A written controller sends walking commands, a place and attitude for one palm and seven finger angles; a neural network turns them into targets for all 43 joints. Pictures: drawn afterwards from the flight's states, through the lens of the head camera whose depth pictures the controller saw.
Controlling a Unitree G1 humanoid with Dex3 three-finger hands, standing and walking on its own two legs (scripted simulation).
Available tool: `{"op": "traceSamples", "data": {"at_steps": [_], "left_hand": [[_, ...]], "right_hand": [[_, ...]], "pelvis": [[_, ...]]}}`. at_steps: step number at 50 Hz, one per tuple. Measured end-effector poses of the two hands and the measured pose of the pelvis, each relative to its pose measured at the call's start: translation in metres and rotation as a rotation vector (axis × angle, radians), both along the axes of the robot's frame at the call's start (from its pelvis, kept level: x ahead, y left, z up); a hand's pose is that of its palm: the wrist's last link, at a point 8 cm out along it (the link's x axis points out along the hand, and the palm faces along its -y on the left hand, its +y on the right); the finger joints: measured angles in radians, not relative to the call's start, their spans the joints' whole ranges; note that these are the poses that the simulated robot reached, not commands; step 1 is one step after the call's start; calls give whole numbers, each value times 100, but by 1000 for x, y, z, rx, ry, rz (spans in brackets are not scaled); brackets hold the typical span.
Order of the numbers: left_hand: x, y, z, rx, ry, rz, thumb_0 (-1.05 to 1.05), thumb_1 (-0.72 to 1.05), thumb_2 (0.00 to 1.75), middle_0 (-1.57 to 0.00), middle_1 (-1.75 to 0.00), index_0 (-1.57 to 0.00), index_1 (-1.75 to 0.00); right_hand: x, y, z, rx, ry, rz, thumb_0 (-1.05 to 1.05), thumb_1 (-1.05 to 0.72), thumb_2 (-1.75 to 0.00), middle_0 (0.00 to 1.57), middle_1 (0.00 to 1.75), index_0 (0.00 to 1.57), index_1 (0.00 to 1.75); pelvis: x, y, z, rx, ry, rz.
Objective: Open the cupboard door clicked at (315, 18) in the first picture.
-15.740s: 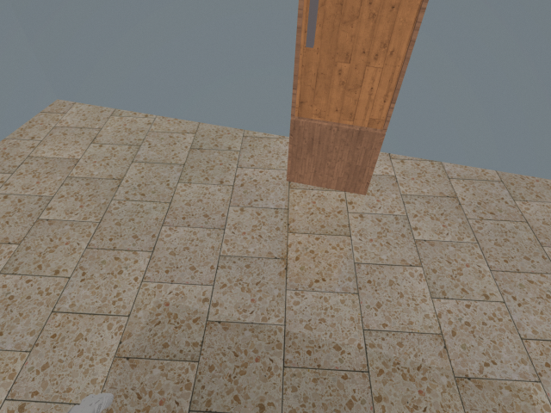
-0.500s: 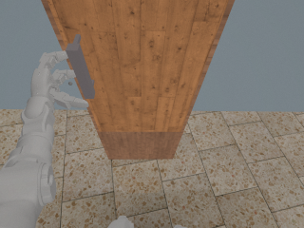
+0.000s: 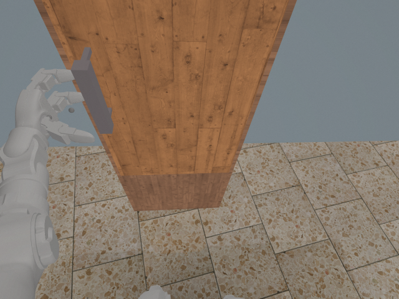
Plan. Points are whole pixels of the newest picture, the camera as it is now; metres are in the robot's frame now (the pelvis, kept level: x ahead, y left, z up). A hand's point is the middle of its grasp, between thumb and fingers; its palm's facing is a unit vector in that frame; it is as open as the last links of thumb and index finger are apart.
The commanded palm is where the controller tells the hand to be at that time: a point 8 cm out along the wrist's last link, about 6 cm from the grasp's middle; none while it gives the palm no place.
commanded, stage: move the hooked fingers beside the handle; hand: left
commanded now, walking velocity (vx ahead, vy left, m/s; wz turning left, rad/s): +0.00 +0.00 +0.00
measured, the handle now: (97, 93) +0.50 +0.20 +0.11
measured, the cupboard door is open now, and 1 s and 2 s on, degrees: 0 0 0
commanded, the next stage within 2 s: slide the fingers in behind the handle in 1.30 s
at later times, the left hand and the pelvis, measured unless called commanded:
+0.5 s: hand (52, 113) +0.45 +0.27 +0.10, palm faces +0.05 -1.00 +0.01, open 14.0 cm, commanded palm +0.43 +0.32 +0.11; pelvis -0.01 +0.01 +0.00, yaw +0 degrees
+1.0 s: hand (51, 110) +0.45 +0.27 +0.11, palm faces +0.03 -1.00 +0.03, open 14.0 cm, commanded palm +0.43 +0.32 +0.10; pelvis -0.01 +0.02 +0.00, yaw +0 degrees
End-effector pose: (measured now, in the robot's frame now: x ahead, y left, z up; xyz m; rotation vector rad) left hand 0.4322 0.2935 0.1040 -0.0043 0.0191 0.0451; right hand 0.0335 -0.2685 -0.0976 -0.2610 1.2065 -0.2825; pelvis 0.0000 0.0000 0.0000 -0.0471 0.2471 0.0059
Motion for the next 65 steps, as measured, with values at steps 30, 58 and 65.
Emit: {"op": "traceSamples", "data": {"at_steps": [30,58,65], "left_hand": [[-8,35,3,-1,-29,-4,-1,-50,30,-30,-120,-30,-120],[-3,34,-6,-11,12,-4,-1,-50,30,-30,-120,-30,-120],[-5,34,5,-8,-37,-5,-1,-50,30,-30,-120,-30,-120]], "right_hand": [[-10,7,6,-36,8,-4,1,-91,-90,20,30,20,30],[-13,17,4,-22,9,-4,1,-91,-90,20,30,20,30],[-15,13,4,-21,19,-11,1,-91,-90,20,30,20,30]], "pelvis": [[-6,12,-2,-15,9,-6],[-6,17,-3,-16,15,-11],[-4,14,-2,-17,8,-9]]}}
